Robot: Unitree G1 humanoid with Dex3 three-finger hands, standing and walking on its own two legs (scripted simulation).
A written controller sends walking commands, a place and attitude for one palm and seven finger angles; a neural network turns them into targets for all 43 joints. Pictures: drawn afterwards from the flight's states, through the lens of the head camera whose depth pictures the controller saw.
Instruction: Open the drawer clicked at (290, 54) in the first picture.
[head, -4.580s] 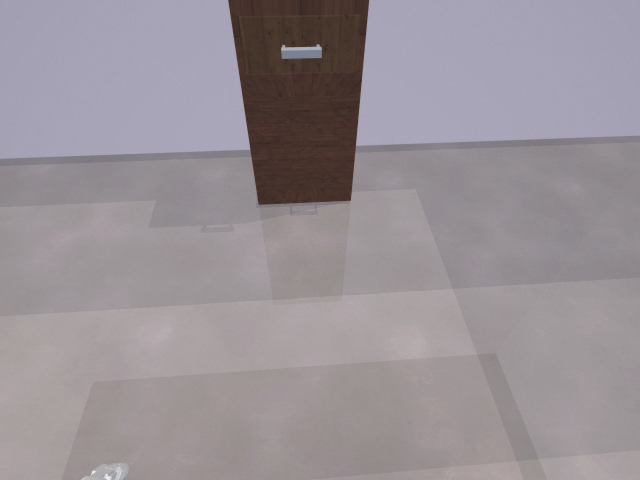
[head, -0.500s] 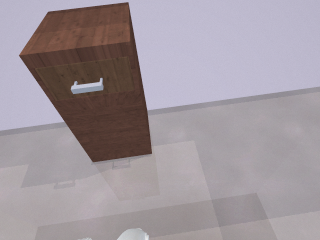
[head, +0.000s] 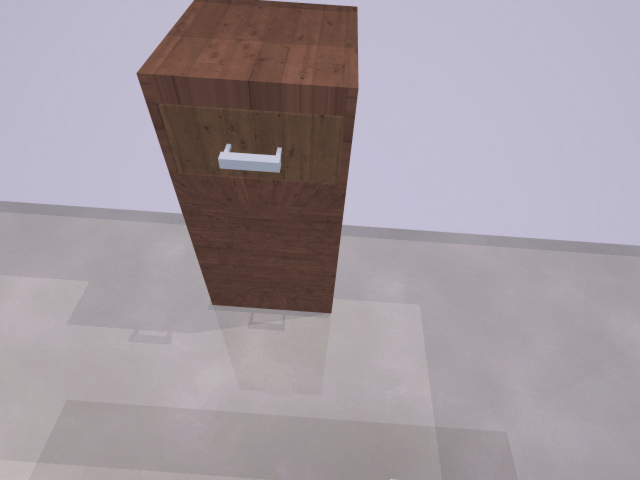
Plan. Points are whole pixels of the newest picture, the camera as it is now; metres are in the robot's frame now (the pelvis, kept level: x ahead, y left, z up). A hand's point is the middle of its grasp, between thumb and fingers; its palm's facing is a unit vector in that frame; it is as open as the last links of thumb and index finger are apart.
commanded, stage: take the last steps up to it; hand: left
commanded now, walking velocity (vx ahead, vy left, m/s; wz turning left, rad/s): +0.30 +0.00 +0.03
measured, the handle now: (252, 155) +0.75 +0.21 -0.06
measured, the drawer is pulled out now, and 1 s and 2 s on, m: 0.00 0.00 0.00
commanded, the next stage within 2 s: come to a stop and stand still in 0.60 s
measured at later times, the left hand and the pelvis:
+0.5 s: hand out of the picture +0.10 +0.16 -0.18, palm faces +0.11 -0.98 -0.17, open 7.3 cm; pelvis +0.14 -0.01 +0.00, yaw +3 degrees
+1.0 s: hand (219, 359) +0.33 +0.20 -0.17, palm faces +0.02 -0.96 -0.27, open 7.3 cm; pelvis +0.26 +0.00 -0.01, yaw +1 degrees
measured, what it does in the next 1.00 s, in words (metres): walks ahead: right foot, then left foot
